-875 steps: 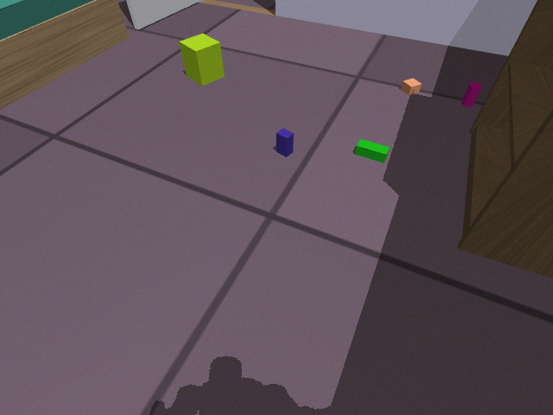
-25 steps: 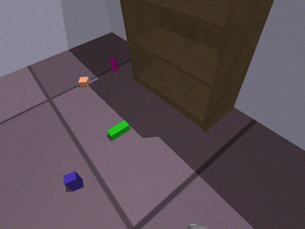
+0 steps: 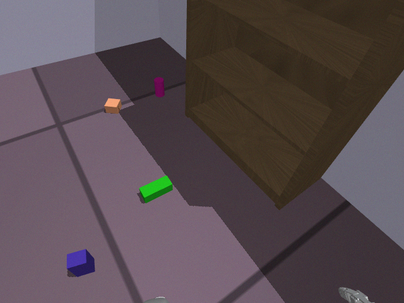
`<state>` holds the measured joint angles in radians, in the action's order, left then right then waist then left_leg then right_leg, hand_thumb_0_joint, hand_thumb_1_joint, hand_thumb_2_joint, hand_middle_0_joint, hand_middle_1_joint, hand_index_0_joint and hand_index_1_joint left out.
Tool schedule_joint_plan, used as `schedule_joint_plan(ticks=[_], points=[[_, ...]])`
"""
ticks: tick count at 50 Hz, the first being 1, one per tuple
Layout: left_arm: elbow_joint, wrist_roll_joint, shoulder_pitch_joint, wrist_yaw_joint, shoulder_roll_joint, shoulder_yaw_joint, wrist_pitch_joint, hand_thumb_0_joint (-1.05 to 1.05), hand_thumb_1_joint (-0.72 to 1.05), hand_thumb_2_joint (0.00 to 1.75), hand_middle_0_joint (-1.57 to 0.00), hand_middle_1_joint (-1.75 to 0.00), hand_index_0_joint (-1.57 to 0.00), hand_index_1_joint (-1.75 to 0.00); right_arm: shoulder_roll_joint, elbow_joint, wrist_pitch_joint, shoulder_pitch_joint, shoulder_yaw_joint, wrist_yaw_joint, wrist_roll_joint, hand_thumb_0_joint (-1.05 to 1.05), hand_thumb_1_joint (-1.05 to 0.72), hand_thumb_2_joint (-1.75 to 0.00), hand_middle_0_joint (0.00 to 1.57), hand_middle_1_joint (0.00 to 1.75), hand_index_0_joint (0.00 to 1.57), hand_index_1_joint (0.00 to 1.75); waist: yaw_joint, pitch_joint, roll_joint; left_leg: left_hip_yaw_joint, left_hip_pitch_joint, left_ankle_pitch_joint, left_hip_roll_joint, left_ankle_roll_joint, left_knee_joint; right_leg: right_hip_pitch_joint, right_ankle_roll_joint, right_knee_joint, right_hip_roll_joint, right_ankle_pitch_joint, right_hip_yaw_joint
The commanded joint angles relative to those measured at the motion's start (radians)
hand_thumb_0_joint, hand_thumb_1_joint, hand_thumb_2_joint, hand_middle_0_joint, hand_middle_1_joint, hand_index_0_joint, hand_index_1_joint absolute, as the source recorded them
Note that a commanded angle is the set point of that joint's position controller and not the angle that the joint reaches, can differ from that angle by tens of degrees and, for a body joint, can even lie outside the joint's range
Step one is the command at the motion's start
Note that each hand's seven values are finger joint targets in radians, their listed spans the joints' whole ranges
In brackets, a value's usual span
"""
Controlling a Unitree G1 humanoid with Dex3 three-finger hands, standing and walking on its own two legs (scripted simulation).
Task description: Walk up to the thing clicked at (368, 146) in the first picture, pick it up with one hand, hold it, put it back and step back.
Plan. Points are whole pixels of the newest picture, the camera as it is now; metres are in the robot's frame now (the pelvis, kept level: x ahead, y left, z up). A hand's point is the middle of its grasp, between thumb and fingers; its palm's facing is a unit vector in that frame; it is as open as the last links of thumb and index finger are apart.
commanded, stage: walk up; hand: left
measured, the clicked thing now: (156, 189) +0.79 +0.22 -0.72
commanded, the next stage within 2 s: none
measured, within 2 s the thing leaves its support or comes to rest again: neither
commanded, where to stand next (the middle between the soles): +0.40 +0.00 m, yaw -2 degrees
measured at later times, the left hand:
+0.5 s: hand (100, 245) +0.26 +0.24 -0.11, palm faces -0.10 -0.90 -0.41, open 7.4 cm
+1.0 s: hand (92, 226) +0.33 +0.29 -0.15, palm faces -0.08 -0.94 -0.33, open 7.4 cm
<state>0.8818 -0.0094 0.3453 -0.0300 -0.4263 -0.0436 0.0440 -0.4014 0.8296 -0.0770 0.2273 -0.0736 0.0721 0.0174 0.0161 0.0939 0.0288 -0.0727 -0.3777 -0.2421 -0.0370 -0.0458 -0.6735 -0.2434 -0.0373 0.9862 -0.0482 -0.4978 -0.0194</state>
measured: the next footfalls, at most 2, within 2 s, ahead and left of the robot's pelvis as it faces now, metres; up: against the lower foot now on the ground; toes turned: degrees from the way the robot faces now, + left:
right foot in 0.42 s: +0.28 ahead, -0.14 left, +0.00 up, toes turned -6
left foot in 0.88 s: +0.39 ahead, +0.12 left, +0.00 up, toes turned -1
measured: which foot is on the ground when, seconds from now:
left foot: down 0.00-0.46, up 0.48-0.86, down 0.88-1.00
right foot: up 0.00-0.40, down 0.42-0.90, up 0.92-1.00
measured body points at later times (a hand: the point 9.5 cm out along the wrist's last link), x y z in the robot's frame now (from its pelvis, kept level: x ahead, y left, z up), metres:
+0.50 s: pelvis +0.16 -0.03 +0.00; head +0.17 -0.06 +0.45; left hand +0.27 +0.28 -0.08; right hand +0.16 -0.34 -0.13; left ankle +0.08 +0.09 -0.69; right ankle +0.24 -0.14 -0.72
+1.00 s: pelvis +0.27 +0.02 +0.01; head +0.29 +0.05 +0.46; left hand +0.33 +0.33 -0.13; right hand +0.33 -0.31 -0.08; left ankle +0.35 +0.12 -0.72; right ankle +0.25 -0.12 -0.68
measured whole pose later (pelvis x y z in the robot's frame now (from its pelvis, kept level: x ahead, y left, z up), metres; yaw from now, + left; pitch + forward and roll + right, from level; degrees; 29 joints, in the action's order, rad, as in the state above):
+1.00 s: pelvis +0.27 +0.02 +0.01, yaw -3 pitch -3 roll -1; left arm 0.89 -0.01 0.31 -0.02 -0.43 -0.03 0.01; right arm -0.38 0.87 -0.07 0.27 -0.05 0.03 0.02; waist 0.01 0.10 0.05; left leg -0.06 -0.33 -0.21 -0.05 -0.03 -0.60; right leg -0.34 -0.04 0.94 -0.01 -0.48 0.00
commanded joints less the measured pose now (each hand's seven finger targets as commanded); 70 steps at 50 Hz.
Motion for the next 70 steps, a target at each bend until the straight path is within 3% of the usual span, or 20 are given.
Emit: schedule_joint_plan(ticks=[1,4,14,21,23,24,25,28,30,37,43,44,45,47,52,62,64,65,66,70], points=[[-0.066,0.018,0.024,0.016,-0.222,-0.054,0.034,0.0,0.9,0.9,-0.2,-0.3,-0.2,-0.3,-0.269,-0.054,-0.017,0.098,-0.069,-0.042,-0.023,0.0,-0.9,-0.9,0.2,0.3,0.2,0.3,-0.044,-0.025,-0.135,0.418,0.248,-0.009,-0.278,-0.137,0.413,-0.355,-0.023,0.19,-0.014,0.115,0.146],[-0.037,0.019,0.092,-0.001,-0.188,-0.056,0.02,0.0,0.9,0.9,-0.2,-0.3,-0.2,-0.3,-0.235,-0.052,-0.031,0.091,-0.054,-0.044,-0.023,0.0,-0.9,-0.9,0.2,0.3,0.2,0.3,-0.014,-0.046,-0.172,0.232,0.218,0.218,-0.214,-0.113,0.403,-0.272,0.006,0.106,-0.021,0.205,0.1],[-0.093,-0.001,-0.112,-0.031,-0.15,-0.054,0.015,0.0,0.9,0.9,-0.2,-0.3,-0.2,-0.3,-0.258,-0.071,-0.024,0.142,-0.064,-0.043,-0.011,0.0,-0.9,-0.9,0.2,0.3,0.2,0.3,-0.061,0.028,-0.148,0.141,0.24,0.12,-0.217,-0.139,0.442,-0.274,0.028,-0.282,-0.051,0.333,0.022],[-0.031,-0.008,0.032,-0.008,-0.198,-0.081,0.053,0.0,0.9,0.9,-0.2,-0.3,-0.2,-0.3,-0.196,-0.101,-0.005,0.135,-0.036,-0.041,-0.012,0.0,-0.9,-0.9,0.2,0.3,0.2,0.3,0.032,-0.115,0.046,0.067,0.103,0.162,-0.139,-0.094,0.049,0.205,-0.017,-0.515,0.024,0.3,-0.001],[-0.05,-0.009,0.12,0.013,-0.313,-0.11,0.068,0.0,0.9,0.9,-0.2,-0.3,-0.2,-0.3,-0.119,-0.112,-0.002,0.194,-0.004,-0.037,-0.012,0.0,-0.9,-0.9,0.2,0.3,0.2,0.3,0.055,-0.179,0.281,0.004,-0.194,-0.28,0.059,-0.007,-0.355,0.395,-0.136,-0.691,-0.324,0.113,0.566],[-0.046,0.006,0.088,0.011,-0.319,-0.109,0.06,0.0,0.9,0.9,-0.2,-0.3,-0.2,-0.3,-0.222,-0.082,0.014,0.177,-0.029,-0.049,-0.005,0.0,-0.9,-0.9,0.2,0.3,0.2,0.3,0.059,-0.126,0.181,0.071,-0.234,-0.302,0.03,-0.006,-0.424,0.327,-0.217,-0.714,-0.371,0.09,0.655],[-0.06,0.017,0.058,0.012,-0.301,-0.105,0.055,0.0,0.9,0.9,-0.2,-0.3,-0.2,-0.3,-0.241,-0.066,0.016,0.171,-0.036,-0.055,-0.004,0.0,-0.9,-0.9,0.2,0.3,0.2,0.3,0.047,-0.094,0.157,0.106,-0.237,-0.295,-0.002,-0.005,-0.441,0.268,-0.235,-0.717,-0.362,0.12,0.615],[-0.078,0.024,-0.015,0.022,-0.234,-0.079,0.058,0.0,0.9,0.9,-0.2,-0.3,-0.2,-0.3,-0.21,-0.02,0.027,0.19,-0.031,-0.044,-0.022,0.0,-0.9,-0.9,0.2,0.3,0.2,0.3,-0.009,-0.038,0.11,0.15,-0.156,-0.15,-0.035,0.009,-0.38,0.133,-0.116,-0.718,-0.22,0.325,0.307],[-0.088,0.014,-0.027,0.019,-0.23,-0.077,0.062,0.0,0.9,0.9,-0.2,-0.3,-0.2,-0.3,-0.2,-0.012,0.034,0.189,-0.033,-0.032,-0.012,0.0,-0.9,-0.9,0.2,0.3,0.2,0.3,-0.011,-0.031,0.115,0.117,-0.115,-0.091,-0.028,0.018,-0.359,0.053,-0.147,-0.734,-0.188,0.328,0.232],[-0.12,-0.008,-0.026,0.001,-0.248,-0.088,0.053,0.0,0.9,0.9,-0.2,-0.3,-0.2,-0.3,-0.19,-0.027,0.024,0.083,-0.048,-0.009,0.009,0.0,-0.9,-0.9,0.2,0.3,0.2,0.3,0.017,0.009,0.136,0.064,-0.08,-0.017,-0.059,0.061,-0.066,-0.039,-0.181,-0.776,-0.182,0.021,0.166],[-0.129,0.0,-0.074,0.005,-0.206,-0.056,0.025,0.0,0.9,0.9,-0.2,-0.3,-0.2,-0.3,-0.178,0.028,-0.01,0.164,-0.048,-0.042,0.008,0.0,-0.9,-0.9,0.2,0.3,0.2,0.3,-0.051,-0.079,0.03,0.034,0.263,0.096,-0.001,0.035,0.156,-0.144,-0.124,-0.478,-0.156,0.269,0.099],[-0.128,0.002,-0.035,0.006,-0.155,-0.037,0.019,0.0,0.9,0.9,-0.2,-0.3,-0.2,-0.3,-0.215,0.04,-0.017,0.206,-0.057,-0.053,0.009,0.0,-0.9,-0.9,0.2,0.3,0.2,0.3,-0.069,-0.116,-0.1,0.091,0.345,-0.001,-0.038,0.01,0.246,-0.178,-0.085,-0.324,-0.098,0.256,0.043],[-0.129,0.011,0.009,0.006,-0.084,-0.014,0.013,0.0,0.9,0.9,-0.2,-0.3,-0.2,-0.3,-0.296,0.029,-0.022,0.217,-0.074,-0.059,0.021,0.0,-0.9,-0.9,0.2,0.3,0.2,0.3,-0.058,-0.121,-0.333,0.406,0.374,-0.087,-0.245,-0.045,0.359,-0.3,-0.019,-0.096,0.027,0.086,-0.042],[-0.069,0.006,0.038,0.031,-0.207,-0.05,-0.011,0.0,0.9,0.9,-0.2,-0.3,-0.2,-0.3,-0.355,-0.001,-0.011,0.142,-0.084,-0.061,-0.004,0.0,-0.9,-0.9,0.2,0.3,0.2,0.3,-0.041,-0.043,-0.236,0.634,0.224,-0.243,-0.4,-0.205,0.44,-0.314,-0.012,0.059,0.024,-0.07,0.059],[-0.016,0.009,0.057,0.022,-0.179,-0.043,-0.019,0.0,0.9,0.9,-0.2,-0.3,-0.2,-0.3,-0.253,-0.019,-0.014,0.083,-0.046,-0.074,-0.011,0.0,-0.9,-0.9,0.2,0.3,0.2,0.3,-0.008,-0.076,-0.216,0.257,0.237,0.208,-0.223,-0.119,0.35,-0.253,0.005,0.002,-0.001,0.095,0.091],[0.054,-0.005,0.005,0.035,-0.137,-0.039,-0.011,0.0,0.9,0.9,-0.2,-0.3,-0.2,-0.3,-0.218,-0.032,0.038,-0.051,-0.013,-0.073,-0.016,0.0,-0.9,-0.9,0.2,0.3,0.2,0.3,0.013,-0.113,-0.139,0.15,0.008,0.111,-0.183,-0.107,0.165,0.093,0.013,-0.444,0.034,0.268,-0.025],[0.046,-0.016,-0.032,0.044,-0.187,-0.049,0.004,0.0,0.9,0.9,-0.2,-0.3,-0.2,-0.3,-0.148,-0.017,0.042,-0.032,0.015,-0.073,-0.029,0.0,-0.9,-0.9,0.2,0.3,0.2,0.3,0.009,-0.125,0.024,0.11,-0.027,0.035,-0.119,-0.022,0.053,0.116,-0.036,-0.575,-0.098,0.336,0.177],[0.03,-0.018,-0.088,0.045,-0.223,-0.048,0.016,0.0,0.9,0.9,-0.2,-0.3,-0.2,-0.3,-0.115,-0.008,0.045,-0.013,0.026,-0.072,-0.035,0.0,-0.9,-0.9,0.2,0.3,0.2,0.3,-0.026,-0.1,0.122,0.071,-0.019,-0.082,-0.035,0.023,-0.004,0.046,-0.087,-0.649,-0.228,0.345,0.371],[0.026,-0.007,-0.171,0.041,-0.254,-0.044,0.01,0.0,0.9,0.9,-0.2,-0.3,-0.2,-0.3,-0.149,0.022,0.052,-0.018,0.014,-0.079,-0.031,0.0,-0.9,-0.9,0.2,0.3,0.2,0.3,-0.031,-0.069,0.137,0.058,0.077,-0.229,0.007,0.024,-0.02,-0.087,-0.175,-0.637,-0.275,0.344,0.368],[0.041,0.004,-0.223,0.035,-0.173,-0.014,0.001,0.0,0.9,0.9,-0.2,-0.3,-0.2,-0.3,-0.19,0.1,0.037,-0.043,0.007,-0.072,-0.03,0.0,-0.9,-0.9,0.2,0.3,0.2,0.3,-0.044,-0.092,0.108,0.108,0.226,0.059,-0.066,0.001,0.17,-0.105,-0.028,-0.57,-0.115,0.356,0.139]])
